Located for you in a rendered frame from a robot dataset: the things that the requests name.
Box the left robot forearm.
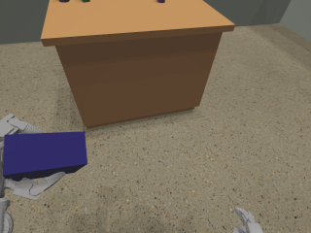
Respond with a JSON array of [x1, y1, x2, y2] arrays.
[[0, 197, 14, 233]]

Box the table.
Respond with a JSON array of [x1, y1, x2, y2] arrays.
[[41, 0, 235, 129]]

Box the robot right hand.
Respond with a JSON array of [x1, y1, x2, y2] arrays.
[[233, 206, 263, 233]]

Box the sponge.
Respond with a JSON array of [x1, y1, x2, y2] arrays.
[[3, 131, 87, 182]]

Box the robot left hand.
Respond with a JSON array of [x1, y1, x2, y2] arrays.
[[0, 114, 66, 201]]

